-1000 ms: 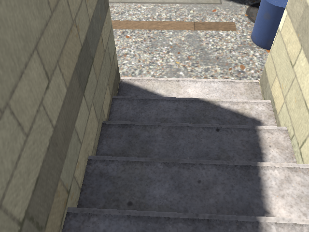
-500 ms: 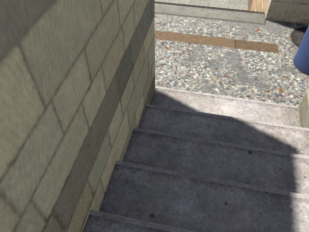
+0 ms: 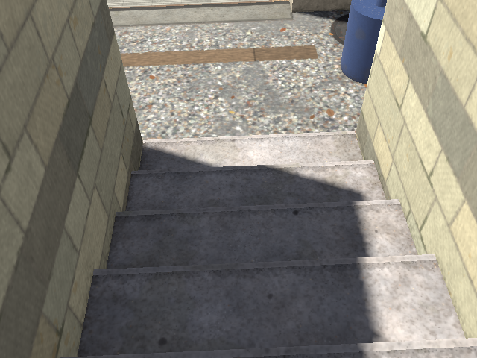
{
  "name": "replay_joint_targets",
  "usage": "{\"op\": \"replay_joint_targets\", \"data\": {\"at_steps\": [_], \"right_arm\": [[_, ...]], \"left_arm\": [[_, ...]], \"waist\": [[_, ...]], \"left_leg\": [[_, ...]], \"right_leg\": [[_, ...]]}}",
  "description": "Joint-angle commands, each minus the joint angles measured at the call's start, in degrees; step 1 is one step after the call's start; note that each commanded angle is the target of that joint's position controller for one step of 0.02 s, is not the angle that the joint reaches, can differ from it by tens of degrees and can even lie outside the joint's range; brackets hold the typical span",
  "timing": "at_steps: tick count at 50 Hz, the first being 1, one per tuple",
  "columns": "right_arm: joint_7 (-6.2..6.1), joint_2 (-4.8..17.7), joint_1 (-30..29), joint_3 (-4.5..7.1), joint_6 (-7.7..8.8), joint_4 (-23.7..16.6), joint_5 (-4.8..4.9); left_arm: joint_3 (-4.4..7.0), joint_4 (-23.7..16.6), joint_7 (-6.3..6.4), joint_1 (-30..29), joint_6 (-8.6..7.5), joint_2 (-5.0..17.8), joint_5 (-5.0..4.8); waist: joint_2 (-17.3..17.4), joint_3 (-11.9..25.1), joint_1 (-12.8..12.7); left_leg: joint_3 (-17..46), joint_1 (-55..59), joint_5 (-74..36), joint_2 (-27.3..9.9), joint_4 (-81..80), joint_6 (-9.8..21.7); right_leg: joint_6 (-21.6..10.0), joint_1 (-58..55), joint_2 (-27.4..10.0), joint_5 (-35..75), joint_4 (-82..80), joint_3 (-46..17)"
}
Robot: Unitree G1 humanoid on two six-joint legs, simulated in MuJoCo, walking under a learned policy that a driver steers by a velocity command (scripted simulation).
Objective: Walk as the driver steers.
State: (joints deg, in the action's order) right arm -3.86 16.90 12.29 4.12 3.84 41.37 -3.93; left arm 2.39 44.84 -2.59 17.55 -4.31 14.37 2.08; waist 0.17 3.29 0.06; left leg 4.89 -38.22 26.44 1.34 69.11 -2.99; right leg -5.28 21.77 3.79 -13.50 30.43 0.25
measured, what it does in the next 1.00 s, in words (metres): goes down: left foot, then right foot 0.14 m lower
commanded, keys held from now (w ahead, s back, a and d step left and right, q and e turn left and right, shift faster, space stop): e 0.14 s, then w+e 0.08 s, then w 0.60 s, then w+q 0.18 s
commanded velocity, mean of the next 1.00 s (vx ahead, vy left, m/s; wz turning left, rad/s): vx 0.31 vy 0.00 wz -0.22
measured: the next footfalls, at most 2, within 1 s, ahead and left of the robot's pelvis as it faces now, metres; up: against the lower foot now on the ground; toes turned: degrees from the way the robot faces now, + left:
left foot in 0.52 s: +0.10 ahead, +0.10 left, +0.00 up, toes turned -12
right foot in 0.98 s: +0.42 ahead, -0.17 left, -0.14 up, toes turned -15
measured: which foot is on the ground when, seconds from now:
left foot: up 0.00-0.50, down 0.52-0.98, up 1.00-1.00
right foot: down 0.00-0.52, up 0.54-0.96, down 0.98-1.00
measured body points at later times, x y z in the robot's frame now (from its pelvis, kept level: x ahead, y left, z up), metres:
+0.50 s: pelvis +0.07 +0.01 +0.00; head +0.07 +0.00 +0.45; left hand +0.19 +0.25 -0.12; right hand +0.17 -0.24 -0.12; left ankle +0.06 +0.11 -0.72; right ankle +0.02 -0.07 -0.73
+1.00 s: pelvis +0.33 -0.05 -0.12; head +0.34 -0.06 +0.33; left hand +0.61 +0.09 -0.20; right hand +0.12 -0.22 -0.25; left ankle +0.07 +0.11 -0.70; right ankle +0.39 -0.15 -0.87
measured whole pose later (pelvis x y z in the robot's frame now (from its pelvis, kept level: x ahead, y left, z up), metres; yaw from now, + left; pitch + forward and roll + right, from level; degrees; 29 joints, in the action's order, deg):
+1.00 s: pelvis +0.33 -0.05 -0.12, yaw -9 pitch +2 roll +4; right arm 4.8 11.5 38.4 -0.5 4.9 60.5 -4.3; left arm -0.6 44.5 -3.3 -1.4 -4.6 12.4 4.7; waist -3.4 1.5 7.8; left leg 2.2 -2.0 44.3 7.2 65.2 4.1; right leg -3.5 19.6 -3.3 1.2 22.6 2.8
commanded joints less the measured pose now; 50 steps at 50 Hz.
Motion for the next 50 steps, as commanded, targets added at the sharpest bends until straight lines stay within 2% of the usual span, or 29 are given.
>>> {"op": "replay_joint_targets", "data": {"at_steps": [1, 4, 8, 11, 15, 17, 20, 22, 23, 25, 26, 27, 28, 29, 31, 32, 33, 34, 35, 38, 41, 42, 43, 44, 46, 47, 48, 49, 50], "right_arm": [[1.11, 2.21, 3.11, -0.04, 0.17, -1.63, -1.19], [1.82, 2.56, 3.32, -0.86, -0.51, -1.64, 0.29], [0.91, 3.21, 0.24, -1.67, -1.26, -2.27, -0.46], [1.56, 2.35, -2.02, -2.23, -1.27, -1.77, -1.23], [3.85, 0.04, -4.81, -3.69, -1.12, -1.65, -0.42], [5.04, -0.20, -1.78, -4.19, -0.30, -1.33, -1.02], [5.90, 0.04, -1.63, -4.73, 0.92, -2.38, -1.03], [6.37, 0.21, 0.03, -4.84, 1.57, -2.52, -0.16], [6.17, 0.12, -0.92, -4.78, 1.63, -3.14, 0.73], [6.29, 0.24, 9.45, -4.55, 2.74, -0.08, -0.31], [5.77, 3.51, 15.18, -3.26, 3.18, 0.79, 0.04], [5.06, 8.40, 22.75, -1.88, 3.88, 2.28, -0.77], [6.74, 9.74, 20.53, -1.25, 3.56, 1.21, -2.82], [7.33, 6.71, 17.51, -1.08, 3.06, 1.99, -2.45], [6.98, -1.89, 11.87, -3.45, 3.15, 2.31, -0.78], [6.37, -3.63, 11.35, -3.87, 3.42, 3.02, -0.52], [5.49, -4.74, 9.26, -4.13, 3.34, 2.65, -1.35], [5.17, -2.75, 10.21, -3.58, 3.35, 2.70, -0.98], [4.72, -3.43, 13.11, -3.88, 3.61, 4.63, -1.66], [5.53, 0.46, 20.37, -2.98, 3.78, 8.52, 0.36], [7.45, 1.45, 20.94, -3.02, 4.01, 10.65, 0.30], [5.06, -0.15, 20.03, -2.47, 1.82, 11.04, 8.27], [3.76, -0.38, 22.32, -3.04, 0.55, 11.73, 7.69], [5.94, 1.93, 28.02, -3.71, 2.06, 15.54, -0.26], [6.78, 1.04, 25.60, -3.13, 2.39, 15.87, 0.51], [7.26, 2.42, 25.14, -2.91, 2.32, 16.37, 0.89], [8.34, 4.24, 22.28, -2.59, 1.87, 15.39, -0.23], [9.94, 0.85, 19.88, -3.83, 1.60, 15.04, -2.56], [11.13, -8.16, 36.22, -5.73, 1.15, 21.51, -1.01]], "left_arm": [[2.04, -6.42, -0.51, -4.31, 0.19, 7.05, 0.24], [2.05, -5.67, 0.17, -0.59, -0.92, 6.93, 0.73], [1.60, -4.52, -0.21, 4.90, -1.75, 6.45, 0.22], [1.28, -4.51, -0.80, 4.86, -2.18, 7.05, -0.47], [0.91, -4.36, -1.08, 4.68, -2.40, 7.69, -0.89], [0.60, -5.32, -0.51, 3.05, -2.37, 7.74, 0.20], [0.48, -5.60, -0.03, 1.95, -2.24, 7.59, 0.32], [1.22, -5.60, -0.04, -0.05, -1.87, 9.10, -0.26], [1.45, -4.46, -0.58, -0.14, -1.41, 9.47, -1.50], [1.40, -5.37, -1.40, -4.25, -0.72, 9.76, 0.68], [0.99, -4.57, -2.21, -4.03, -1.38, 7.41, 1.26], [-0.24, -4.75, -2.86, -1.69, -2.28, 1.71, 2.15], [0.48, -5.71, -2.61, -1.56, -3.29, 2.39, 2.10], [1.02, -5.73, -1.48, -5.54, -3.35, 4.62, 2.13], [1.04, -3.49, 0.11, -5.42, -1.97, 4.36, 3.15], [0.66, -3.06, -0.05, -6.19, -1.33, 3.35, 3.38], [-0.59, -2.58, -0.90, -6.86, -0.73, 1.68, 3.97], [-0.99, -3.14, -1.85, -10.22, -0.18, 1.28, 3.51], [-1.42, -3.26, -2.45, -12.64, -0.17, 1.34, 3.62], [-2.67, -4.08, -2.39, -19.53, -0.59, -0.18, 2.92], [-2.49, -5.86, -1.99, -21.33, -0.21, 2.80, 3.37], [-0.45, -3.38, -0.64, -21.31, 1.23, 3.86, -1.96], [-1.05, -3.53, -0.04, -21.47, 1.82, 1.88, -2.71], [-3.41, -6.32, -1.29, -26.23, 0.47, -0.03, 3.58], [-2.50, -3.95, -0.59, -24.81, 1.32, 2.66, 5.11], [-2.04, -2.08, -0.12, -19.96, 1.28, 3.36, 4.05], [-1.25, 2.06, 0.27, -8.25, 0.68, 4.30, 2.56], [0.27, 6.44, 0.20, 10.55, -0.21, 8.24, 1.51], [0.82, 10.17, -1.61, 25.99, -0.14, 8.41, 2.50]], "waist": [[-3.10, 1.89, 2.89], [-3.81, 1.47, 0.92], [-5.38, 2.01, -1.99], [-6.47, -0.79, -2.85], [-6.57, -2.78, -5.44], [-7.25, -2.44, -4.80], [-5.57, -3.90, -5.27], [-4.42, -4.30, -4.11], [-3.57, -5.51, -3.21], [-1.91, -3.03, 0.90], [0.64, -1.88, 3.73], [9.38, 1.10, 4.25], [8.42, -3.51, 3.51], [-0.26, -9.22, 3.37], [-1.46, -5.20, 1.04], [0.15, -5.18, 0.53], [0.47, -4.56, 0.12], [2.47, -4.94, 1.58], [0.99, -5.83, 3.05], [1.79, -5.74, 6.34], [2.73, -9.96, 4.42], [-1.24, -14.93, 4.94], [-0.08, -14.98, 6.53], [4.95, -9.24, 6.34], [1.18, -11.22, 6.07], [-0.55, -9.13, 4.17], [-3.08, -5.07, -1.04], [-3.44, 1.76, -7.85], [-15.50, 22.78, -7.87]], "left_leg": [[-1.06, -4.33, -9.32, -1.75, 9.31, -1.27], [-1.86, -5.11, -11.72, -2.41, 10.01, -2.95], [-0.02, -12.51, -9.54, -4.06, 4.90, -5.15], [-0.92, -10.68, -7.78, -4.44, -6.21, -4.67], [-4.49, -0.22, -2.21, -3.16, -19.71, -2.17], [-6.27, 7.88, -3.75, -1.82, -18.40, -0.16], [-6.00, 10.87, -2.12, -0.74, -22.08, 1.62], [-6.61, 14.85, -3.01, -0.08, -27.49, 2.42], [-5.94, 16.12, -2.19, -0.06, -38.87, 2.69], [-8.52, 32.68, -9.35, 2.73, -37.39, 3.08], [-0.73, 41.54, -8.84, -1.84, -42.23, 6.49], [15.31, 51.61, -23.13, -13.41, -43.79, 18.83], [37.01, 52.86, -25.39, -25.51, -50.42, 31.06], [34.94, 51.05, -20.55, -28.37, -53.71, 30.24], [18.55, 47.49, -23.84, -18.14, -50.89, 23.24], [11.91, 44.42, -29.23, -13.95, -49.17, 20.14], [6.46, 38.22, -29.18, -9.97, -48.29, 17.15], [3.97, 33.15, -30.72, -9.06, -49.29, 17.81], [4.35, 33.02, -28.34, -8.95, -47.63, 17.38], [-0.92, 20.30, -20.90, -4.12, -46.20, 15.82], [3.09, 10.80, -22.23, -6.42, -43.00, 15.06], [3.29, 13.57, -25.00, -4.77, -39.82, 12.28], [4.09, 16.45, -27.26, -4.53, -37.18, 11.82], [7.25, 21.65, -21.36, -7.11, -35.35, 12.07], [9.58, 32.64, -24.11, -6.06, -29.87, 13.29], [9.49, 33.99, -29.14, -4.51, -23.96, 13.66], [6.32, 27.16, -35.83, -2.25, -14.28, 13.23], [6.08, 10.21, -36.95, -1.68, 0.38, 10.42], [0.55, -0.28, 13.28, 5.46, 31.36, 5.43]], "right_leg": [[-10.15, -0.14, -12.60, 7.98, -13.26, -18.04], [-10.12, -0.78, -11.44, 2.09, -12.94, -18.92], [-11.55, -12.10, -13.28, -3.77, -11.33, -26.87], [-11.70, -12.35, -12.73, -19.19, -14.22, -32.86], [-12.13, -9.92, -12.09, -20.79, -15.42, -31.42], [-12.28, -5.92, -10.58, -17.26, -14.64, -29.98], [-14.01, -6.62, -10.47, -13.97, -12.24, -31.23], [-14.84, -7.31, -10.71, -9.67, -9.69, -31.83], [-15.75, -8.89, -11.65, -9.73, -9.19, -33.73], [-15.81, -0.44, -8.05, -0.22, 0.56, -28.79], [-13.52, 6.56, -6.59, 1.33, 10.76, -27.83], [-5.89, 17.93, 2.57, -6.87, 31.80, -15.98], [-3.00, 37.86, 7.45, -20.59, 39.31, -14.02], [-2.05, 45.41, 2.00, -16.12, 41.94, -16.64], [1.01, 41.15, -2.83, -5.40, 42.94, -11.72], [1.71, 37.92, -4.17, -1.33, 38.61, -9.70], [1.83, 32.05, -6.65, 5.44, 34.32, -7.88], [2.49, 29.22, -7.04, 10.67, 31.40, -3.87], [3.51, 30.45, -9.36, 20.34, 24.44, -5.69], [4.06, 14.19, -7.79, 42.86, 5.19, 1.09], [3.59, 3.99, -6.09, 39.13, 5.14, 1.77], [2.92, 4.04, -4.02, 41.97, 1.13, 4.02], [3.65, 3.46, -3.23, 38.77, -0.63, 4.36], [3.87, 2.31, -7.46, 34.38, -0.90, -1.71], [3.60, 6.03, -7.67, 26.33, -9.95, -0.36], [3.14, -0.76, -7.17, 27.02, -12.82, 0.83], [2.18, -17.94, -6.75, 32.26, -11.67, 4.35], [-2.86, -42.83, -11.99, 39.37, -3.01, -0.58], [-18.62, -70.60, -26.55, 72.34, 14.16, -10.42]]}}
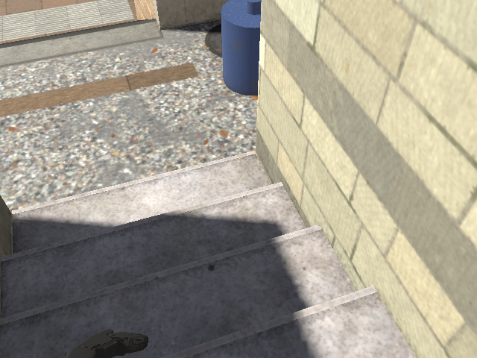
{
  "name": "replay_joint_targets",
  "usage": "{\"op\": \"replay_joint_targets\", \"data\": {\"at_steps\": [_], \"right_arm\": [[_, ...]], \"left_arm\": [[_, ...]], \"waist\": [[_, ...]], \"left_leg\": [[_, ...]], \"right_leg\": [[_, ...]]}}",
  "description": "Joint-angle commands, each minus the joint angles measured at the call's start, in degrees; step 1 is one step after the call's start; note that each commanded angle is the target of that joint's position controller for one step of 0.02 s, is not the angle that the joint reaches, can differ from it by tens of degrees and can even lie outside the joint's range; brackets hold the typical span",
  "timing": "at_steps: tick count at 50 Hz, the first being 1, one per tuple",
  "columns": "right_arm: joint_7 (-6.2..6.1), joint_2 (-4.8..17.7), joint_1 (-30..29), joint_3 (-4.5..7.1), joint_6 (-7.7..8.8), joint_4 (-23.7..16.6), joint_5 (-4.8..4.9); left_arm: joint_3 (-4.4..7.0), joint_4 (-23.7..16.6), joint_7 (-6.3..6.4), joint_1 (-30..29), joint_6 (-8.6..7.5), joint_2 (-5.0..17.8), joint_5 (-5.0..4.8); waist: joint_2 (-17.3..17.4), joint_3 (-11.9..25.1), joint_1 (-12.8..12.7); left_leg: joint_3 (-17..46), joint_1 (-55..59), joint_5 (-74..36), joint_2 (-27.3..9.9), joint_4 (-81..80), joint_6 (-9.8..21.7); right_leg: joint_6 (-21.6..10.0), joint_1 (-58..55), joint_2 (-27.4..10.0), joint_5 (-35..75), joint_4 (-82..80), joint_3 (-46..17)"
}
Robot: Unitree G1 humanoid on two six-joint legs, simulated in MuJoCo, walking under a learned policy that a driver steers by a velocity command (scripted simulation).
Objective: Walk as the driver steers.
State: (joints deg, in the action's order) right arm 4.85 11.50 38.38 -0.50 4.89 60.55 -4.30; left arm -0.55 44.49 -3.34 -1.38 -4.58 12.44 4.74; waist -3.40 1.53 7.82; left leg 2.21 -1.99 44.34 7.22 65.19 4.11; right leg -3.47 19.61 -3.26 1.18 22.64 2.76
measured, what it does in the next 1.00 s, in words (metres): goes down, turning left: left foot 0.14 m lower, then right foot 0.14 m lower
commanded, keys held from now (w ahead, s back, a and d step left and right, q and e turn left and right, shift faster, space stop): w+q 0.80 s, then w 0.02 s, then no key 0.08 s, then e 0.10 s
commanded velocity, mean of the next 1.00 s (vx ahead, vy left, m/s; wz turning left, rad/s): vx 0.47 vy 0.00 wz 0.47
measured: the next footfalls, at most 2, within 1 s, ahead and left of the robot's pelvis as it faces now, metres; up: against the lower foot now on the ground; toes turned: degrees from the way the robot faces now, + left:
left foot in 0.52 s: +0.44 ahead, +0.22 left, -0.14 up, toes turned +21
right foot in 1.00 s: +0.80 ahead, +0.11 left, -0.28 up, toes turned +25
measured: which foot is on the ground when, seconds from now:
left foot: up 0.00-0.50, down 0.52-1.00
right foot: down 0.00-0.54, up 0.56-0.98, down 1.00-1.00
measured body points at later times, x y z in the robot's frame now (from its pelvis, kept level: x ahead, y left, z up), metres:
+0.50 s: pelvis +0.30 +0.07 -0.11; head +0.30 +0.10 +0.33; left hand +0.11 +0.22 -0.27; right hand +0.53 -0.08 -0.22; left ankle +0.42 +0.22 -0.85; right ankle +0.07 -0.09 -0.75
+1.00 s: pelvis +0.60 +0.14 -0.26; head +0.61 +0.15 +0.19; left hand +0.69 +0.42 -0.36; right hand +0.63 -0.10 -0.40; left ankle +0.40 +0.21 -0.89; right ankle +0.78 +0.10 -1.00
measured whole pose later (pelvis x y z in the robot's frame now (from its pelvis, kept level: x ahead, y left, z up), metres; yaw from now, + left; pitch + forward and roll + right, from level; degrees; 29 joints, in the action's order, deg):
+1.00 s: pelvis +0.60 +0.14 -0.26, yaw +29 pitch +2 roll +4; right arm 2.0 10.8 29.3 -0.8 5.5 56.1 -3.7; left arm -2.6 48.5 -2.8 1.8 -3.7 13.5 3.5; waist -4.7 0.7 7.9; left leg 4.9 -16.5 48.7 6.1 63.9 -0.2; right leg 0.0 23.1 -5.3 24.8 16.7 -0.7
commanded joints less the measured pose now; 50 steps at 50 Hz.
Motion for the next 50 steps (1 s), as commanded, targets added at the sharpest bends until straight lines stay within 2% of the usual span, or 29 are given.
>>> {"op": "replay_joint_targets", "data": {"at_steps": [1, 2, 3, 4, 5, 6, 7, 9, 11, 13, 18, 22, 24, 26, 27, 28, 29, 30, 31, 33, 34, 35, 37, 38, 40, 42, 45, 48, 50], "right_arm": [[3.39, 1.16, 3.96, -0.66, 0.67, -3.02, 0.37], [3.02, 1.98, -10.09, -0.24, 1.50, -8.68, 1.89], [1.45, 4.70, -15.41, -0.01, 1.95, -10.40, 1.66], [0.11, 6.50, -16.23, 0.84, 2.21, -9.35, -0.02], [-0.63, 4.12, -16.40, 0.28, 1.75, -8.10, -1.19], [-0.70, 1.80, -18.74, 0.01, 1.35, -7.95, -1.29], [-0.89, -0.01, -18.04, -0.33, 0.55, -7.79, -1.23], [-0.64, -1.55, -14.99, -0.99, -0.62, -7.71, -1.50], [0.63, -3.41, -17.33, -1.60, -0.48, -8.92, -1.94], [0.66, -1.00, -22.77, -1.16, -0.21, -10.65, 0.00], [0.40, 4.27, -34.91, 0.00, -1.85, -15.99, -1.70], [0.19, 2.34, -43.09, -1.09, -1.82, -16.04, -2.45], [-0.48, 4.10, -40.40, 0.39, -1.01, -13.50, -1.87], [-1.47, 13.66, -17.54, 5.34, 0.58, -6.82, 0.33], [-1.38, 19.60, -2.60, 7.62, -0.35, -3.32, -0.28], [-1.14, 18.64, 7.80, 7.10, -0.75, 0.11, -0.90], [-1.52, 16.26, 10.99, 6.97, -0.35, 2.41, -0.60], [-1.92, 15.45, 3.65, 7.04, 0.81, 0.85, 1.84], [-1.66, 11.73, -4.25, 5.60, 1.10, -1.68, 1.91], [-1.49, 2.64, -17.34, 1.54, 2.16, -5.36, -0.07], [-0.98, 4.17, -23.12, 1.52, 2.81, -8.26, 0.64], [-0.71, 7.17, -22.34, 2.45, 3.05, -8.33, 1.56], [-0.25, 9.20, -22.42, 2.96, 3.11, -9.78, 0.88], [-0.39, 8.55, -23.05, 2.78, 3.02, -10.54, -1.88], [-1.54, 6.04, -18.76, 2.21, 3.65, -9.85, -2.85], [-3.03, 4.79, -9.04, 1.85, 3.62, -6.80, -0.11], [-2.94, 7.68, -2.95, 1.90, 1.87, -4.08, -0.24], [-3.74, 6.07, -2.17, 1.16, 0.79, -3.86, 1.14], [-2.16, 7.50, -2.74, 0.49, -0.89, -3.65, 0.66]], "left_arm": [[3.83, 12.09, -1.39, 49.13, 0.60, 10.51, 0.93], [4.92, 10.92, -0.08, 38.32, 0.39, 12.77, 1.02], [3.86, 7.65, 0.36, 28.89, 0.82, 9.03, 0.35], [1.37, 4.34, 0.91, 18.89, 0.09, 1.85, 0.70], [-0.44, 4.32, 1.63, 15.98, -0.31, -3.17, 1.57], [-0.64, 4.30, 2.11, 14.94, -0.90, -3.43, 0.81], [0.74, 5.79, 2.67, 17.23, -1.46, 0.53, -0.45], [1.65, 8.73, 2.92, 21.62, -2.55, 3.25, 0.80], [0.52, 9.38, 4.03, 20.23, -3.70, -0.96, 2.66], [-0.09, 10.63, 3.96, 20.91, -3.86, -0.67, 2.66], [-1.08, 14.85, 3.14, 30.84, -3.52, 1.05, 1.65], [-0.32, 19.53, 5.60, 41.17, -0.78, 2.45, 0.44], [0.40, 19.08, 4.23, 39.00, 0.13, 4.75, 1.27], [1.23, 17.37, 1.16, 33.83, 0.37, 8.04, 3.25], [-0.10, 18.30, -0.81, 43.07, -0.13, 0.81, 3.32], [-0.96, 16.04, -2.73, 42.76, -0.41, -0.11, 0.94], [0.94, 9.49, -2.82, 24.21, -1.55, 5.21, -2.35], [0.67, 4.80, -1.19, 12.62, -2.96, 4.76, -3.13], [1.18, 4.39, 0.39, 12.97, -3.23, 6.86, -2.19], [-0.24, 4.75, 3.44, 17.47, -2.93, 1.39, 0.48], [-0.64, 6.34, 3.76, 19.10, -2.01, -1.01, 0.48], [-0.62, 5.57, 3.99, 18.40, -1.08, -0.19, 0.11], [-1.42, 5.08, 3.48, 19.11, 0.37, 0.23, -0.02], [-2.36, 6.54, 2.80, 22.76, 0.08, -2.22, 0.38], [-2.26, 4.26, 1.74, 16.78, -0.07, -0.07, 1.22], [-1.75, 1.88, 1.50, 7.50, 0.07, 3.89, 0.88], [-2.76, -0.35, 0.81, -2.15, 0.99, 2.32, -1.48], [-0.89, 0.60, 0.46, -1.74, 1.06, 6.12, -0.68], [2.24, 6.07, 1.01, 12.97, -0.31, 11.42, -2.47]], "waist": [[-6.21, 26.93, -19.32], [-2.93, 8.45, -18.65], [4.38, 2.53, -16.51], [6.72, -1.19, -12.55], [3.14, -4.01, -7.88], [2.94, -7.15, -6.09], [-0.30, -5.20, -5.59], [2.74, -3.63, -5.10], [4.83, -4.39, -5.43], [4.20, -4.66, -6.34], [3.41, -12.30, -10.76], [4.52, -15.91, -17.17], [5.53, -11.16, -14.38], [8.69, -1.44, -2.62], [15.78, 14.61, -2.35], [16.37, 30.52, 1.88], [10.99, 17.21, 8.10], [10.67, 4.89, 7.68], [6.22, 3.48, 3.05], [-1.13, -4.57, -8.27], [2.15, -7.19, -10.59], [6.73, -4.49, -11.14], [4.88, -2.72, -11.58], [4.08, -1.68, -12.29], [3.79, -1.51, -8.37], [1.58, -2.76, -2.54], [5.37, -6.02, 0.93], [6.21, -7.44, 0.60], [2.14, -2.71, -5.75]], "left_leg": [[4.42, -49.66, 2.55, -0.26, 48.76, -2.83], [3.30, -64.97, -4.46, -4.64, 43.64, -2.35], [4.50, -61.51, -11.84, -9.09, 34.87, -0.58], [6.54, -50.95, -24.21, -12.68, 19.40, 0.37], [7.56, -40.20, -30.92, -16.94, 8.26, 1.48], [6.30, -33.38, -32.60, -17.65, -2.43, 1.52], [3.48, -31.84, -30.70, -16.00, -4.59, 0.81], [3.46, -32.21, -37.47, -16.68, -9.87, 0.85], [7.12, -37.21, -58.99, -18.65, -17.70, 2.02], [5.92, -30.87, -73.28, -17.68, -27.51, 2.48], [0.84, -32.34, -66.87, -15.57, -33.02, 1.81], [-2.05, -39.97, -61.48, -15.96, -45.82, -0.34], [-7.07, -23.56, -58.51, -11.99, -42.07, -0.11], [-10.10, 11.48, -63.49, -7.72, -36.91, 3.13], [-0.38, 42.10, -89.51, -14.74, -20.86, 13.12], [18.24, 55.29, -97.71, -27.62, -22.66, 23.75], [26.59, 49.04, -76.88, -26.65, -32.36, 21.03], [23.83, 33.25, -59.86, -25.31, -37.29, 18.19], [22.96, 19.73, -57.61, -25.29, -39.63, 18.21], [18.73, -12.71, -54.49, -24.06, -45.25, 16.72], [16.12, -25.70, -54.96, -22.43, -49.63, 18.17], [16.70, -26.52, -49.27, -21.08, -51.24, 19.21], [12.78, -33.45, -46.93, -16.59, -48.36, 16.39], [9.36, -41.16, -44.73, -13.48, -43.30, 14.37], [14.09, -32.43, -34.58, -12.70, -34.44, 13.94], [14.92, -17.98, -26.36, -13.85, -26.61, 12.50], [16.37, -25.69, -22.09, -12.63, -22.64, 10.45], [18.38, -20.29, -25.02, -12.70, -15.71, 6.24], [14.10, -24.40, -29.38, -9.54, -2.66, 0.79]], "right_leg": [[-24.13, -72.60, -24.15, 47.32, 18.76, -25.82], [-19.09, -57.90, -23.17, 22.80, 8.86, -24.38], [-16.56, -41.23, -22.79, 3.58, 0.18, -21.29], [-15.68, -25.12, -19.56, 3.98, -4.71, -15.73], [-14.63, -10.71, -17.93, 8.39, -8.25, -13.16], [-14.72, -0.96, -15.92, 10.91, -12.65, -9.25], [-15.89, -1.88, -14.74, 9.30, -13.92, -7.86], [-15.41, -4.34, -14.76, 10.55, -12.69, -4.23], [-10.40, -6.98, -11.89, 6.58, -5.88, 1.39], [-7.29, -2.51, -7.86, -4.05, -2.92, 6.41], [-6.84, -9.26, -11.07, -11.91, 3.28, 3.94], [-5.06, -24.44, -13.43, -11.57, 8.85, 1.44], [-4.09, -16.95, -11.20, -5.68, 14.84, 5.23], [0.45, -1.18, -7.24, 3.27, 36.23, 10.96], [5.75, 14.89, -3.89, -19.92, 58.21, 11.13], [8.49, 19.45, 1.59, -48.28, 78.64, 4.72], [8.04, 37.34, 4.05, -46.68, 84.74, 0.06], [6.15, 43.79, 0.39, -44.39, 82.83, -2.85], [5.19, 37.68, -2.58, -41.05, 78.55, -4.85], [2.49, 19.67, -8.18, -21.10, 48.17, -10.48], [3.07, 11.06, -7.27, -17.56, 40.90, -8.65], [4.15, 8.96, -5.48, -21.34, 37.49, -6.70], [4.38, 0.92, -3.59, -13.51, 30.09, -4.22], [3.59, -5.65, -1.54, 2.75, 34.26, -3.52], [4.39, 6.05, -3.05, 15.19, 27.99, -9.92], [5.90, 18.79, -3.26, 15.99, 12.76, -8.52], [6.76, 6.86, -1.57, 24.87, 1.53, -4.38], [4.48, 4.36, -2.86, 24.40, -7.50, -4.32], [-0.26, -15.58, -3.30, 36.36, -9.25, -1.56]]}}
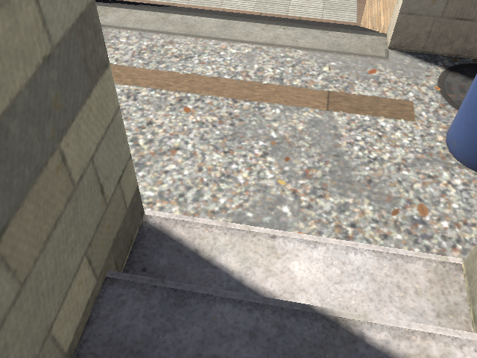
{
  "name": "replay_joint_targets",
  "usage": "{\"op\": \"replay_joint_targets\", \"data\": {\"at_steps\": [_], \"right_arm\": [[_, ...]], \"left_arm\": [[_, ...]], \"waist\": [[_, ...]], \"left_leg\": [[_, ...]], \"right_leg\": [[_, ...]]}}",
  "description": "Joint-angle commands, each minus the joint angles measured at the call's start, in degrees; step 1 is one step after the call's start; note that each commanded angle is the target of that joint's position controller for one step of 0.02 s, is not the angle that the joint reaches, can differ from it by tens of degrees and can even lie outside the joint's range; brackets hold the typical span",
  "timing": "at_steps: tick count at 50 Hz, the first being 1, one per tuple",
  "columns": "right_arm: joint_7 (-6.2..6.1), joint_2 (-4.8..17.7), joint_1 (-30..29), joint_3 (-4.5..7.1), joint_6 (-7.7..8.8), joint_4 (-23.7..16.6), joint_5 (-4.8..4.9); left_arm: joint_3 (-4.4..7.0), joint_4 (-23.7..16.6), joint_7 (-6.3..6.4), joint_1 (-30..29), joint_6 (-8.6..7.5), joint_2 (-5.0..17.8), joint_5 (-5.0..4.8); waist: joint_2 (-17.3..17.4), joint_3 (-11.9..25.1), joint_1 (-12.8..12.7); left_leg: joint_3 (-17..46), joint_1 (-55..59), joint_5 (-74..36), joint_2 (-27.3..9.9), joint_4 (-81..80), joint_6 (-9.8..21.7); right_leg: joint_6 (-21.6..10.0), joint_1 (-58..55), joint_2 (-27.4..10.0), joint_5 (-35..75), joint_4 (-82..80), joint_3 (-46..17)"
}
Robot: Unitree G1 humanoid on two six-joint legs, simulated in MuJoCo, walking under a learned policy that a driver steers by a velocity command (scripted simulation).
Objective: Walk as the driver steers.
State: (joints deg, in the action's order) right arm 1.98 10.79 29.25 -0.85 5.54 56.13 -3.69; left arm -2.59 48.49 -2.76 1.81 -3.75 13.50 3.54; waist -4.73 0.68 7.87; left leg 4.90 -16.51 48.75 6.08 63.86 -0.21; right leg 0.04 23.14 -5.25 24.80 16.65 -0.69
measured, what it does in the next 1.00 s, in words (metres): goes down, turning right: left foot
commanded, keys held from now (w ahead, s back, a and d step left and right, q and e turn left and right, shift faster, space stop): e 0.96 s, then no key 0.04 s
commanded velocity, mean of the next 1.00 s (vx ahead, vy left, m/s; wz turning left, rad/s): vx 0.06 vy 0.00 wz -0.44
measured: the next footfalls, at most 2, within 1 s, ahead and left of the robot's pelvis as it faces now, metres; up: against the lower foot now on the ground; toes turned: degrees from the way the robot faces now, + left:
left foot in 0.48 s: +0.20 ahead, +0.09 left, +0.00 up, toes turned -13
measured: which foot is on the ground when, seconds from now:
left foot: down 0.00-0.02, up 0.04-0.46, down 0.48-1.00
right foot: down 0.00-0.48, up 0.50-1.00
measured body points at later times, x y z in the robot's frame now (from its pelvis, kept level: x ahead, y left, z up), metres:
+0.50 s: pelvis +0.10 +0.01 -0.04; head +0.13 +0.00 +0.41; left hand +0.21 +0.24 -0.16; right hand +0.23 -0.24 -0.14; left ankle +0.16 +0.10 -0.78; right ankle +0.12 -0.12 -0.77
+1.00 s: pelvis +0.13 +0.00 -0.03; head +0.15 +0.00 +0.42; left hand +0.36 +0.09 -0.16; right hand +0.01 -0.22 -0.15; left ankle +0.16 +0.10 -0.77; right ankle +0.13 -0.16 -0.73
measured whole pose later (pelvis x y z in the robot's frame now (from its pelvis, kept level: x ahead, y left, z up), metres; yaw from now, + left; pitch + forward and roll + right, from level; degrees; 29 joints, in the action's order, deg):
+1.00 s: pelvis +0.13 +0.00 -0.03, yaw -31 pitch +5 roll +0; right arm -2.6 10.2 21.0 3.2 5.6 47.8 -3.9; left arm -0.7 42.9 -4.6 11.7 0.0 10.6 3.7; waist -1.3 3.4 6.6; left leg -17.5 -12.4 11.9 -4.7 19.5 2.5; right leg 0.0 36.2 -5.6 -9.9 44.9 4.0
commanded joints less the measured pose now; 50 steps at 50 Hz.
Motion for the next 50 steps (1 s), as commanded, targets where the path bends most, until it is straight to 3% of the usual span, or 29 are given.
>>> {"op": "replay_joint_targets", "data": {"at_steps": [1, 2, 3, 4, 5, 6, 7, 9, 10, 11, 12, 14, 17, 20, 23, 24, 25, 26, 27, 29, 30, 31, 33, 36, 39, 41, 44, 47, 50], "right_arm": [[-3.10, 8.03, 6.03, 3.39, -2.82, -0.37, 6.02], [2.59, 1.24, 15.14, -0.84, -2.59, -0.90, -1.05], [3.15, 6.83, 8.70, 1.12, -3.27, -3.09, -0.47], [2.23, 6.76, 1.19, 1.01, -3.23, -8.28, 1.06], [1.41, 5.68, -6.24, 0.40, -2.74, -11.26, 1.60], [0.28, 6.52, -7.56, 0.50, -2.18, -11.47, 1.54], [-0.83, 4.37, -7.60, -0.61, -2.42, -12.05, 1.19], [-1.43, 2.58, -2.86, -1.24, -3.30, -13.00, -0.32], [-1.49, 3.73, -2.88, -0.71, -3.32, -12.52, -1.28], [-1.51, 4.26, -4.23, -0.60, -3.38, -14.52, -1.51], [-2.36, 4.48, -6.81, -0.61, -3.45, -16.85, -0.57], [-2.31, 2.96, -10.69, -1.61, -4.39, -18.66, -0.23], [-2.16, 1.44, -14.43, -1.84, -6.51, -18.79, -0.08], [-1.73, 5.87, -17.29, 0.05, -6.56, -18.75, 0.83], [-2.45, 8.50, -14.40, 2.83, -4.82, -19.03, 3.96], [-2.91, 9.91, -8.75, 4.02, -4.28, -18.18, 4.11], [-4.23, 11.39, -2.82, 5.18, -3.65, -18.54, 2.84], [-4.44, 12.28, 1.45, 5.67, -2.61, -17.62, -1.49], [-4.49, 10.45, 1.12, 5.67, -2.07, -17.31, -2.97], [-2.56, 5.60, -8.36, 4.40, -1.65, -19.29, 1.91], [-2.35, 5.23, -9.50, 4.22, -1.10, -18.69, 3.02], [-2.76, 5.47, -10.72, 4.21, -0.66, -18.16, 1.95], [-3.64, 6.45, -14.34, 4.08, -0.15, -17.46, -0.51], [-4.70, 7.27, -11.62, 4.15, 0.27, -14.82, -0.87], [-3.70, 6.39, -11.39, 3.46, 0.81, -13.75, -0.43], [-3.63, 8.51, -11.18, 4.16, 1.03, -13.32, 0.41], [-4.48, 9.15, -0.55, 5.60, 0.40, -9.04, 1.25], [-4.53, 10.44, -6.13, 6.84, 0.58, -11.11, -0.12], [-5.66, 9.05, -8.34, 7.27, 0.82, -11.69, -0.50]], "left_arm": [[4.79, 6.77, 0.28, 21.51, -2.00, 9.74, -2.63], [6.60, 7.01, -2.57, 30.73, -1.18, 15.85, -3.83], [6.77, 6.37, -3.24, 31.06, -0.79, 13.24, -1.14], [7.11, 4.31, -3.71, 24.39, -0.56, 14.28, -0.74], [5.42, 2.43, -3.19, 18.96, -0.61, 9.63, -0.36], [3.66, 1.64, -3.37, 15.28, -0.84, 6.24, -0.94], [2.60, 0.05, -2.99, 11.36, -0.88, 3.87, -0.23], [4.23, -3.32, -1.51, 6.63, -2.25, 8.47, -0.86], [4.54, -4.91, 0.36, 6.64, -3.55, 7.78, -0.58], [4.77, -5.58, 1.43, 8.30, -4.03, 9.11, -0.53], [5.44, -5.16, 2.27, 13.10, -4.13, 10.19, -0.21], [5.26, -4.80, 3.76, 18.15, -3.66, 6.90, -0.33], [6.11, -5.84, 2.92, 19.34, -2.52, 7.85, -2.14], [7.38, -9.78, 2.35, 16.89, -1.85, 9.78, -2.16], [6.46, -9.44, 2.70, 16.62, -1.46, 7.35, -2.18], [5.38, -9.54, 3.17, 17.30, -1.71, 4.17, -2.27], [3.65, -10.96, 3.36, 20.42, -1.72, -2.34, -3.66], [3.19, -15.89, 3.90, 14.62, -1.29, -3.68, -2.11], [4.63, -13.56, 4.61, 12.66, 0.12, 0.37, -1.40], [6.36, -9.36, 5.53, 18.22, 1.51, 4.08, -0.29], [5.80, -8.43, 5.34, 21.11, 1.38, 3.13, 0.88], [4.77, -7.15, 4.28, 25.02, 1.65, 1.89, 2.16], [3.27, -6.20, 2.22, 27.24, 2.36, 0.48, 0.81], [2.03, -9.05, 0.59, 21.10, 2.30, 0.97, -0.83], [2.31, -10.18, 0.27, 15.96, 2.28, 2.81, 0.11], [2.06, -10.18, -0.76, 13.66, 2.40, 1.79, 0.23], [1.37, -11.44, -2.12, 6.52, 3.41, -1.79, -0.06], [2.31, -10.00, -1.81, 8.50, 3.16, -0.51, 0.46], [3.30, -9.48, -1.85, 6.16, 2.61, -0.10, -0.37]], "waist": [[1.96, 7.00, -8.76], [-20.77, 34.21, -10.82], [-7.11, 30.77, -14.61], [-2.35, 22.86, -13.41], [4.13, 13.24, -12.12], [6.56, 7.68, -8.50], [3.68, 3.42, -4.32], [-0.60, 1.98, -0.56], [3.04, 3.41, -3.79], [1.89, 4.89, -4.71], [-0.11, 6.70, -6.34], [5.59, 6.39, -9.29], [-0.91, 2.68, -10.06], [-1.39, 3.42, -12.02], [-2.84, 8.14, -7.65], [-0.25, 10.87, -4.60], [8.52, 14.75, -3.28], [18.79, 8.73, -0.53], [5.03, 3.51, 0.00], [11.54, 4.41, -5.55], [14.62, 4.41, -7.89], [14.82, 4.66, -10.56], [11.05, 3.43, -11.51], [9.86, 2.82, -7.04], [8.84, 3.81, -5.50], [8.05, 3.26, -4.92], [10.10, 0.20, 1.03], [8.33, -0.49, -1.65], [10.04, 0.04, -1.84]], "left_leg": [[0.46, -19.48, -18.08, 0.48, 16.62, 4.72], [-2.88, -31.77, 5.89, 1.66, 44.86, -4.04], [-1.99, -43.78, 8.00, 0.55, 57.70, -4.15], [-2.12, -53.83, 3.25, -3.09, 56.98, -5.31], [-1.47, -54.85, -1.94, -7.69, 48.30, -5.49], [0.47, -43.99, -6.68, -11.24, 40.54, -5.54], [2.60, -34.62, -8.56, -12.55, 36.83, -5.83], [-5.03, -19.39, -11.99, -9.61, 33.60, -6.00], [-3.79, -20.95, -27.55, -9.86, 28.42, -6.50], [-4.20, -23.13, -29.65, -9.43, 27.49, -6.88], [-4.64, -27.41, -27.07, -8.95, 30.03, -7.63], [-0.95, -34.61, -37.30, -12.45, 7.84, -8.38], [-6.46, -21.84, -31.98, -9.19, -9.82, -6.94], [-6.00, -14.81, -32.50, -4.57, -28.09, -3.30], [-5.11, 5.25, -40.72, -5.38, -39.95, 3.32], [-1.93, 18.86, -44.90, -10.13, -41.84, 7.37], [9.63, 34.38, -53.07, -22.05, -44.46, 17.38], [34.23, 40.07, -59.73, -39.32, -48.17, 32.03], [29.09, 35.56, -60.70, -37.78, -49.22, 26.24], [12.01, 20.76, -54.34, -28.05, -47.57, 17.24], [6.18, 13.41, -55.96, -24.28, -46.46, 15.38], [1.70, 3.47, -56.34, -22.38, -46.89, 14.82], [-3.88, -7.90, -47.83, -19.71, -48.74, 14.38], [-4.54, -2.05, -41.45, -20.94, -49.61, 14.62], [-4.03, 4.35, -44.03, -23.84, -50.25, 16.47], [-4.83, 8.14, -37.58, -24.29, -52.12, 15.42], [-3.52, 15.34, -29.55, -26.29, -53.82, 16.01], [-3.63, 13.45, -36.78, -30.15, -55.49, 18.36], [-6.49, 14.41, -39.54, -29.93, -54.47, 16.06]], "right_leg": [[-4.22, -37.90, -8.02, 38.62, 13.07, -3.21], [-25.63, -70.29, -19.88, 36.92, 18.69, -13.90], [-24.12, -68.52, -18.54, 31.17, 18.47, -19.86], [-21.93, -60.96, -21.16, 10.78, 15.64, -24.22], [-19.16, -44.47, -19.98, -5.14, 12.01, -24.59], [-18.45, -24.84, -17.22, -4.28, 9.99, -21.50], [-19.95, -8.56, -16.58, -4.24, 5.71, -20.13], [-19.70, 9.77, -8.41, -7.35, 1.29, -13.32], [-19.15, 7.53, -5.75, -9.17, 2.34, -12.31], [-20.18, 5.34, -6.09, -4.93, 4.30, -13.14], [-21.85, -0.12, -7.97, 1.33, 5.72, -16.06], [-20.19, -8.59, -8.98, -10.53, 5.90, -17.99], [-18.68, -0.38, -4.67, -38.14, -0.32, -21.50], [-18.78, -4.19, -6.21, -43.73, -1.90, -27.57], [-15.11, -0.78, -5.63, -34.86, 1.59, -28.58], [-11.40, 6.11, -2.38, -37.91, 6.79, -25.59], [-6.58, 19.07, 5.23, -49.69, 16.71, -16.97], [1.28, 43.21, 14.40, -63.95, 30.83, -10.10], [4.05, 48.41, 10.06, -57.12, 39.93, -12.61], [5.80, 42.57, 10.90, -45.55, 52.79, -8.93], [5.28, 40.52, 11.70, -42.67, 64.54, -5.60], [5.12, 36.31, 11.72, -41.28, 77.52, -1.50], [5.17, 32.00, 11.10, -36.14, 88.62, -0.04], [5.46, 37.26, 7.83, -31.10, 89.02, -0.73], [5.05, 38.28, 4.37, -26.01, 78.72, -3.68], [4.95, 37.16, 0.81, -24.41, 61.09, -1.48], [3.88, 34.43, -1.48, -30.96, 36.62, 4.36], [0.20, 25.35, -1.05, -36.03, 29.69, 4.31], [-2.05, 17.49, -0.05, -36.09, 21.89, 5.40]]}}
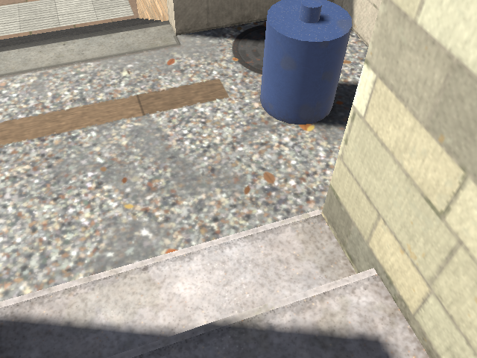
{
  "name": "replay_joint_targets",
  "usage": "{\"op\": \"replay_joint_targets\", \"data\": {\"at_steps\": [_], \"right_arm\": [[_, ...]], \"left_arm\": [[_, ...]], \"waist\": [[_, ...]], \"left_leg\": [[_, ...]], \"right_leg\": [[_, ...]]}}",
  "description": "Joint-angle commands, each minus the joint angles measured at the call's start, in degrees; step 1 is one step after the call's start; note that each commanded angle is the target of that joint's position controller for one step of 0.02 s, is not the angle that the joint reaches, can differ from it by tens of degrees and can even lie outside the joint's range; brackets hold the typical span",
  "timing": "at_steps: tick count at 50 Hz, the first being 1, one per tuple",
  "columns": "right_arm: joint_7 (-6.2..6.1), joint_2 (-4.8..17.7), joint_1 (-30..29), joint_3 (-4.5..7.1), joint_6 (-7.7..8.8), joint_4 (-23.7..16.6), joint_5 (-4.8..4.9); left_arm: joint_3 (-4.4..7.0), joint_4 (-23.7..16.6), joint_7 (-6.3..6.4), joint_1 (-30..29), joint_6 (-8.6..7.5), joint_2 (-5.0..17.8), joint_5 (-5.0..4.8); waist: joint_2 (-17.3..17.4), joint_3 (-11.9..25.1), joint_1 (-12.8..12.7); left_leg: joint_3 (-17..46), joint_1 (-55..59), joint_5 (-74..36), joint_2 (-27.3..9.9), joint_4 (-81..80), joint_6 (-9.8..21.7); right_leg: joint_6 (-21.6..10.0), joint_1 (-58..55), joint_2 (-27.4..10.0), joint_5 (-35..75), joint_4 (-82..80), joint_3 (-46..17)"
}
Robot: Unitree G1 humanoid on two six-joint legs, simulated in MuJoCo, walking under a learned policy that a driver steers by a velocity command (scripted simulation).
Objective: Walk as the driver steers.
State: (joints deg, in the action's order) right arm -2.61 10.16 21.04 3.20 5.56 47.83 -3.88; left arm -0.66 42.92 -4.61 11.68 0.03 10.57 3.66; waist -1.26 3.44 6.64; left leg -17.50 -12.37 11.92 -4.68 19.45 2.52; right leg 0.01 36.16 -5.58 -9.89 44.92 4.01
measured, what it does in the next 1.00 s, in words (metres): walks ahead, turning left: right foot, then left foot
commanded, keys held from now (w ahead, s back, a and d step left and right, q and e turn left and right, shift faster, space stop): no key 0.04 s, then q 0.28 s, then w+q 0.52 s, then w+e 0.02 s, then e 0.14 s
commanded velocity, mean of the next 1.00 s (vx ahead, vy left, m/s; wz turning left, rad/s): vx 0.21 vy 0.00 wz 0.26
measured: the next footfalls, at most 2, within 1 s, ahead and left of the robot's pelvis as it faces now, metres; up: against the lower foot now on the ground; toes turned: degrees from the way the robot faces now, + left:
right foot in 0.10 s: +0.11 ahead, -0.16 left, +0.00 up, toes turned -8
left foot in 0.68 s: +0.10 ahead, +0.14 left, +0.00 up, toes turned +17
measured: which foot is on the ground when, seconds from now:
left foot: down 0.00-0.10, up 0.12-0.66, down 0.68-1.00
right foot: up 0.00-0.08, down 0.10-0.68, up 0.70-1.00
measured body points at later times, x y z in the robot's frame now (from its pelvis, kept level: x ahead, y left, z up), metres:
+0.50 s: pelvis +0.05 -0.04 +0.00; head +0.08 -0.03 +0.45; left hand +0.07 +0.22 -0.13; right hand +0.14 -0.27 -0.14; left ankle +0.09 +0.10 -0.69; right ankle +0.07 -0.16 -0.75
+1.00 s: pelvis +0.21 +0.11 -0.05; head +0.21 +0.13 +0.40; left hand +0.33 +0.37 -0.15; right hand +0.23 -0.10 -0.19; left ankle +0.06 +0.13 -0.75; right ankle +0.43 +0.05 -0.73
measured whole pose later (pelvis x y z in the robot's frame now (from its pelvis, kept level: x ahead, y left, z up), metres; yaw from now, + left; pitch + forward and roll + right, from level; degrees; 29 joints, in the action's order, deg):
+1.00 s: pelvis +0.21 +0.11 -0.05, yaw +22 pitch +5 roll +1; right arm 1.6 7.1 29.9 0.4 7.3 55.4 -3.8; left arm 0.8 46.2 -1.8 3.9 -6.5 10.4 3.4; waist -2.2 5.7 4.9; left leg 2.1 -13.7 33.5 8.1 42.6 6.2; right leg -0.1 44.3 -3.6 22.1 42.6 -0.4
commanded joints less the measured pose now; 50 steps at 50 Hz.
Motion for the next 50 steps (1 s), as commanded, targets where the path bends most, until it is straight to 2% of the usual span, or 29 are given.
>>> {"op": "replay_joint_targets", "data": {"at_steps": [1, 3, 5, 6, 7, 8, 9, 10, 11, 12, 14, 17, 22, 28, 32, 33, 34, 35, 36, 37, 38, 39, 41, 42, 43, 44, 45, 47, 50], "right_arm": [[-1.14, 9.86, 0.19, 3.62, 0.59, -3.15, -0.51], [-1.20, 9.53, -1.40, 3.67, 0.14, -2.01, -0.53], [1.05, 6.07, -5.58, 1.65, 0.06, -1.25, 0.84], [3.48, -1.58, -4.97, -1.20, 0.22, -1.40, 1.69], [4.77, -1.43, 3.37, -0.81, 0.48, -0.82, 2.63], [2.63, 1.43, 2.55, -0.11, -3.27, 1.37, 5.66], [1.95, 0.18, 0.39, -0.62, -4.88, 0.91, 5.47], [3.55, 3.73, 0.19, 0.74, -2.24, 0.25, 1.53], [2.91, 7.13, -0.80, 1.59, -1.94, 0.80, 0.56], [1.71, 6.45, -0.03, 1.52, -2.09, 1.54, 0.36], [-0.28, 3.35, 1.30, 0.77, -1.81, 2.67, 0.34], [0.88, 3.42, 2.36, 0.65, -1.81, 2.64, 1.23], [5.10, 2.18, -3.81, 0.27, -1.99, 1.09, -0.25], [5.34, 2.65, -6.43, 0.28, -1.29, -2.21, -0.02], [5.04, 4.34, -4.16, 2.05, 1.15, -1.56, 0.68], [4.73, 5.95, 1.08, 3.33, 2.16, 0.34, 0.69], [3.92, 8.40, 7.69, 5.05, 3.05, 2.47, -0.57], [2.65, 14.10, 16.99, 6.42, 4.33, 4.93, -2.60], [3.29, 15.91, 21.00, 5.31, 5.55, 3.24, -0.70], [4.58, 11.45, 17.94, 4.87, 5.48, 4.23, -0.83], [5.96, 7.53, 10.80, 3.28, 4.91, 2.98, 0.85], [7.08, 5.60, 7.98, 2.46, 3.81, 2.28, 1.64], [7.94, 5.57, 3.62, 1.44, 1.75, 1.29, 0.12], [7.65, 4.66, 3.60, 1.12, 1.17, 1.97, -0.74], [6.49, 3.32, 3.90, 0.38, 1.40, 3.33, -1.62], [6.08, 2.84, 1.88, 0.05, 1.72, 2.65, -1.25], [4.85, 0.89, 2.50, -0.88, 2.57, 2.84, -1.31], [3.45, 1.81, 6.44, -1.53, 2.98, 4.19, 0.26], [3.48, 5.72, 12.21, -1.85, 1.99, 6.35, 0.99]], "left_arm": [[2.12, -3.87, 0.26, -4.43, -1.56, 3.70, -0.80], [3.11, -2.98, 1.27, -4.41, -2.47, 3.64, -2.21], [5.19, -0.75, 1.94, 2.55, -3.60, 5.11, -3.49], [5.80, 2.22, 1.64, 12.87, -3.79, 7.80, -2.96], [6.76, 0.58, 1.28, 14.38, -4.72, 13.12, -2.56], [4.03, 3.86, 5.51, 9.66, -1.82, 6.59, -1.51], [3.18, 3.25, 7.04, 6.72, -0.38, 4.95, -2.61], [6.15, 2.14, 2.56, 4.72, -4.10, 9.93, -5.04], [7.36, 0.33, 2.31, 1.21, -5.47, 11.16, -5.41], [9.30, -1.03, 3.22, 1.07, -5.66, 14.46, -3.21], [8.37, -1.53, 5.26, 2.07, -6.39, 9.22, -1.35], [6.74, -2.20, 6.50, 0.81, -6.48, 4.08, -0.96], [7.66, 0.29, 6.68, 7.91, -6.47, 6.45, -0.45], [7.08, 1.78, 6.93, 7.55, -7.50, 7.07, -0.10], [6.83, 2.70, 7.51, 6.33, -5.80, 8.76, -0.40], [6.57, 2.76, 7.47, 4.52, -5.34, 9.00, 0.25], [5.70, 3.11, 7.03, 4.38, -5.28, 6.50, 2.14], [4.37, 0.02, 6.00, 1.06, -5.77, 1.63, 3.89], [2.28, -3.00, 3.27, -1.29, -7.86, -2.80, 1.63], [2.92, -3.35, 2.43, -9.39, -8.63, -0.33, -1.26], [4.43, -1.72, 3.08, -8.76, -8.59, 4.63, -1.32], [5.41, 0.54, 3.87, -5.35, -8.41, 6.95, 0.05], [3.28, 0.99, 4.13, -3.52, -7.67, 0.29, 1.43], [3.08, 0.74, 4.45, -4.74, -7.54, 0.08, 0.78], [1.45, 2.01, 4.00, -1.42, -6.91, -2.51, 1.27], [1.84, 2.37, 3.71, -0.85, -6.43, 0.19, 0.07], [2.20, 2.00, 3.28, -1.94, -6.75, 2.71, 0.66], [2.75, 0.77, 2.76, -8.33, -6.94, 5.15, -0.54], [3.15, 0.82, 2.72, -11.05, -7.09, 5.87, -0.48]], "waist": [[6.32, -2.31, -0.47], [6.53, -2.11, -2.47], [5.11, 2.64, -8.87], [-4.60, 11.07, -12.50], [-6.05, 13.68, -8.05], [4.64, 5.24, -8.42], [1.05, 3.62, -7.38], [-13.15, 1.92, -7.01], [-8.77, 0.62, -7.12], [-8.10, -1.19, -7.85], [-2.17, -2.10, -7.33], [-3.06, -0.27, -5.97], [-3.34, -2.40, -9.86], [-4.52, -4.74, -10.09], [-3.54, -5.74, -7.71], [-0.96, -5.03, -5.20], [5.12, -3.35, -1.52], [17.15, 1.05, 1.42], [12.67, 5.08, 2.54], [7.50, -8.33, 4.23], [6.57, -9.62, 0.24], [7.36, -8.45, -2.38], [4.12, -9.99, -6.24], [2.76, -7.42, -6.27], [2.59, -5.81, -7.13], [2.88, -6.17, -7.65], [1.48, -2.51, -6.46], [0.39, 0.95, -3.25], [4.13, -3.04, -2.95]], "left_leg": [[14.98, 11.38, -3.68, -18.76, -8.64, 12.19], [13.41, 8.41, -1.58, -18.17, -5.27, 9.01], [9.09, -9.73, 3.98, -12.54, 1.80, 2.48], [2.79, -19.34, 18.46, -5.29, 14.61, -5.58], [11.72, -23.69, 30.52, -2.76, 22.19, -8.45], [13.37, -26.30, 27.31, -0.85, 24.86, -6.82], [17.20, -22.14, 22.93, -0.59, 23.50, -6.16], [16.64, -24.03, 24.66, -3.53, 28.77, -8.34], [17.08, -20.66, 22.42, -3.02, 34.69, -8.31], [16.15, -19.92, 20.53, 0.04, 43.88, -7.36], [19.50, -23.91, 12.44, 1.84, 52.89, -5.57], [22.32, -27.92, 1.66, 0.33, 49.87, -5.07], [17.09, -29.95, 0.16, -1.04, 33.75, -2.50], [14.82, -20.55, 3.64, -0.55, 24.69, 1.61], [11.45, -6.92, 2.94, 2.83, 15.22, 4.91], [10.69, 3.37, 0.36, 4.90, 11.71, 5.87], [13.14, 15.36, -0.16, 5.51, 9.83, 6.59], [31.11, 27.41, -9.69, -2.95, 6.55, 12.87], [56.81, 35.31, -1.28, -13.35, -1.69, 20.93], [55.15, 26.76, 8.53, -14.09, -4.89, 18.14], [49.24, 20.80, 11.03, -12.26, -2.92, 16.62], [45.17, 14.38, 9.26, -10.16, -1.08, 16.97], [40.50, -1.00, -0.21, -8.38, 1.41, 17.23], [38.15, -3.49, -3.66, -6.95, 1.02, 17.55], [33.88, -6.50, -5.31, -5.18, 2.59, 16.02], [31.37, -10.80, -13.34, -3.53, 5.06, 15.53], [28.67, -7.54, -15.40, -0.76, 7.44, 12.44], [21.98, -13.18, -10.14, 4.40, 15.01, 6.62], [27.02, -21.23, -7.60, 2.29, 18.87, 3.60]], "right_leg": [[-2.54, 2.09, 1.45, -1.81, -9.27, 1.20], [-4.90, -7.04, 3.56, 5.17, -18.22, 1.18], [-7.83, -35.73, 4.77, 16.19, -21.49, 0.33], [-13.81, -54.68, -7.40, 37.68, -23.03, -12.17], [-22.13, -54.97, -19.31, 38.85, -22.63, -25.19], [-15.80, -49.12, -19.06, 44.38, -21.69, -21.48], [-12.59, -42.59, -15.05, 39.60, -23.06, -15.97], [-14.18, -34.65, -13.45, 20.33, -24.91, -13.90], [-14.82, -26.55, -13.81, 12.16, -27.66, -12.46], [-17.61, -20.03, -15.22, 8.36, -31.65, -11.95], [-18.94, -18.01, -15.86, 3.61, -34.84, -10.97], [-16.80, -22.89, -15.68, 1.00, -35.78, -8.08], [-12.72, -29.91, -15.58, -15.88, -39.55, -4.43], [-11.11, -28.74, -18.02, -22.52, -39.66, -0.69], [-9.05, -26.57, -17.39, -27.24, -34.08, 3.44], [-8.59, -21.25, -15.41, -28.84, -27.97, 5.82], [-7.33, -13.24, -11.05, -24.47, -13.72, 9.22], [-4.22, 1.64, -0.68, -27.13, 13.06, 10.58], [-4.35, 16.74, 7.02, -28.60, 17.61, -4.57], [-5.22, 24.55, 4.76, -25.22, 19.88, -11.06], [-4.82, 22.69, 2.53, -21.95, 24.51, -8.93], [-4.74, 19.57, 1.63, -19.58, 28.07, -7.78], [-4.93, 13.57, 0.52, -8.03, 25.70, -8.01], [-4.25, 11.55, 0.60, -2.62, 22.33, -7.79], [-3.53, 8.93, -0.40, 7.51, 20.41, -8.39], [-2.36, 8.44, 0.10, 13.03, 18.27, -6.31], [-0.77, 8.99, -0.15, 22.97, 9.82, -8.23], [0.54, 1.06, 1.65, 38.35, -3.71, -4.27], [0.72, -7.87, 4.05, 36.73, -4.82, -1.09]]}}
